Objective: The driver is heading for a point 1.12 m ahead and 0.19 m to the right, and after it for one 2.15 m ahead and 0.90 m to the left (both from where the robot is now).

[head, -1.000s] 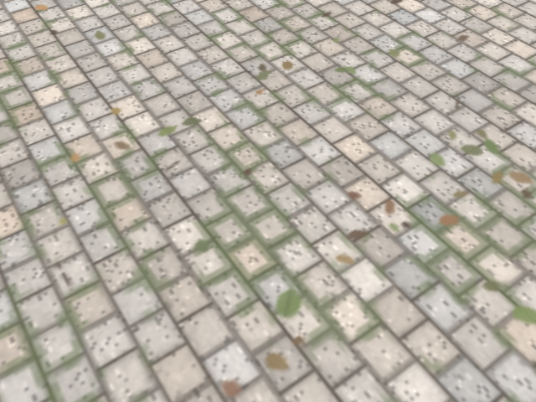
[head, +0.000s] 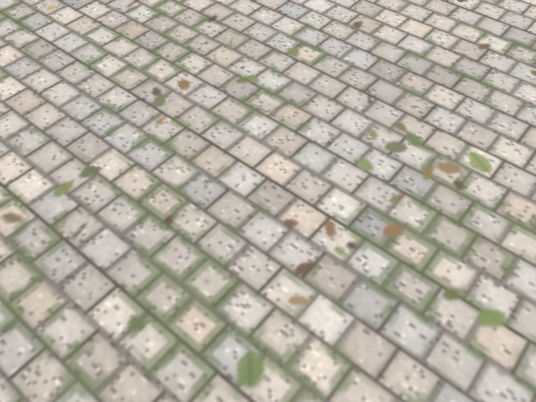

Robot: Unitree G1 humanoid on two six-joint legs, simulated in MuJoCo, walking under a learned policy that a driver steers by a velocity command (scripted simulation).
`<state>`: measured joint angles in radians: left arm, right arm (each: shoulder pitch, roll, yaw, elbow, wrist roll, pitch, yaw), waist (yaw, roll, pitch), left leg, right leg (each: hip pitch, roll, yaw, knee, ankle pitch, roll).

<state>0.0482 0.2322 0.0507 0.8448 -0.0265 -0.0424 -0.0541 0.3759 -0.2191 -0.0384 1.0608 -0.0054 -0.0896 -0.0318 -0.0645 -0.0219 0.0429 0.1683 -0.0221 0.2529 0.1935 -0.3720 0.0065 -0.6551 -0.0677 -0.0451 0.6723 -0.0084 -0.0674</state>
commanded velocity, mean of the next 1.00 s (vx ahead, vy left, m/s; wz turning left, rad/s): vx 0.49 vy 0.00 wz -0.39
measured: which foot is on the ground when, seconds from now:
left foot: down 0.00-0.10, up 0.12-0.54, down 0.56-1.00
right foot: up 0.00-0.08, down 0.10-0.58, up 0.60-1.00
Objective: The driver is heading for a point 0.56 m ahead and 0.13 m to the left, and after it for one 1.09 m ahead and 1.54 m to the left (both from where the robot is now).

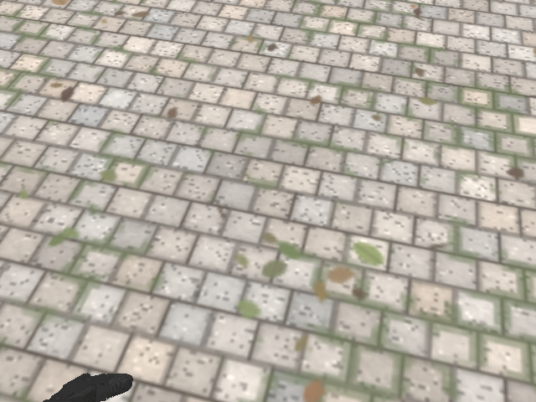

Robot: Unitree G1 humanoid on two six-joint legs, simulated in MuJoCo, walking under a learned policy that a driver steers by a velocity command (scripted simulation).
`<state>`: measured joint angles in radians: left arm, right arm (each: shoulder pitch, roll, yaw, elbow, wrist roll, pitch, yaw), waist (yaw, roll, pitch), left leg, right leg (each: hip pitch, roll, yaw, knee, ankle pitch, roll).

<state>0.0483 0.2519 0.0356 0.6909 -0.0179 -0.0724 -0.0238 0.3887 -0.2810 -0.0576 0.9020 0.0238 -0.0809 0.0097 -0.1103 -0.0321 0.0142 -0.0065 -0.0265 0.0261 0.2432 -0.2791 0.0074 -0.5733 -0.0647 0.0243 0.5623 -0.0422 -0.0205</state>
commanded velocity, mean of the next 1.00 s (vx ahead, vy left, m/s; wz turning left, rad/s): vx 0.28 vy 0.00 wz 0.38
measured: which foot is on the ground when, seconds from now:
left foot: down 0.00-0.08, up 0.10-0.56, down 0.58-1.00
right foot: up 0.00-0.04, down 0.06-0.56, up 0.58-1.00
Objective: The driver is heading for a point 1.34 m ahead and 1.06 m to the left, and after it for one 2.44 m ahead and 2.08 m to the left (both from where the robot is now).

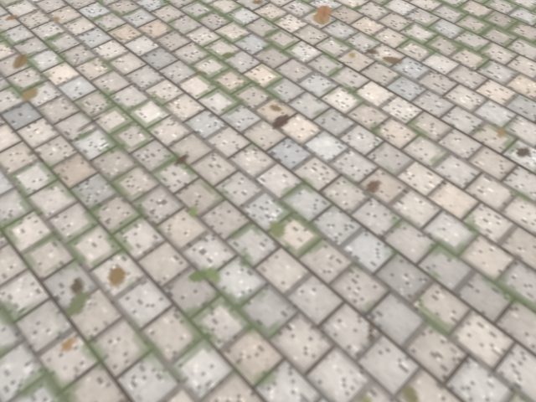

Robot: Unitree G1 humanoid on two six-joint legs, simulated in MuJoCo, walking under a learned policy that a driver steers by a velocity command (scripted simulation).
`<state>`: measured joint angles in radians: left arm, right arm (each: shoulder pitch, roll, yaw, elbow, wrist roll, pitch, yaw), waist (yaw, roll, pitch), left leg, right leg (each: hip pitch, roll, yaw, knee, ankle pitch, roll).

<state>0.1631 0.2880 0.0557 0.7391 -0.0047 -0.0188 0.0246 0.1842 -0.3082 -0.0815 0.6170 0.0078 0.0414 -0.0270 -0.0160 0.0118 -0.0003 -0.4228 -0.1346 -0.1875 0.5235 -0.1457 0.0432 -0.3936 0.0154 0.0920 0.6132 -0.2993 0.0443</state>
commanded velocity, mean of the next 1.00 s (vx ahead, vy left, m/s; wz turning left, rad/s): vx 0.03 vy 0.00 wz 0.60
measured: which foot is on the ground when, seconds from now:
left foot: down 0.00-0.02, up 0.04-0.42, down 0.44-0.86, up 0.88-1.00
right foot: up 0.00-0.00, down 0.02-0.44, up 0.46-0.84, down 0.86-1.00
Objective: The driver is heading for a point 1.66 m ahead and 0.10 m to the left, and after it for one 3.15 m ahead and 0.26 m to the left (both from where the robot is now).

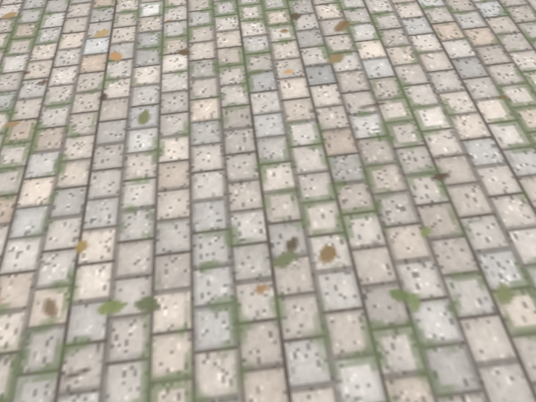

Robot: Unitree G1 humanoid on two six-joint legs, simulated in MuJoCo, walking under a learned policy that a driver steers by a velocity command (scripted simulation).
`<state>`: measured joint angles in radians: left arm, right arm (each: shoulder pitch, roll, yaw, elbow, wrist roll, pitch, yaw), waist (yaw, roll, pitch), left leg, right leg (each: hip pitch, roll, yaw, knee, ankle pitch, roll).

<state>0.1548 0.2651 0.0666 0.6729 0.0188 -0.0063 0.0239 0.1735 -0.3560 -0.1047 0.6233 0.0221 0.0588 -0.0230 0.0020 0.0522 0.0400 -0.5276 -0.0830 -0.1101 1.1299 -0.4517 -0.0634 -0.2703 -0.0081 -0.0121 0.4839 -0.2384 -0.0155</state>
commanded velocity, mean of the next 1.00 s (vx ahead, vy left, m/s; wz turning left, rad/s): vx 0.22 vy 0.00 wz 0.14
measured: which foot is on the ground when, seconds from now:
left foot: up 0.00-0.22, down 0.24-0.66, up 0.68-1.00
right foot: down 0.00-0.24, up 0.26-0.64, down 0.66-1.00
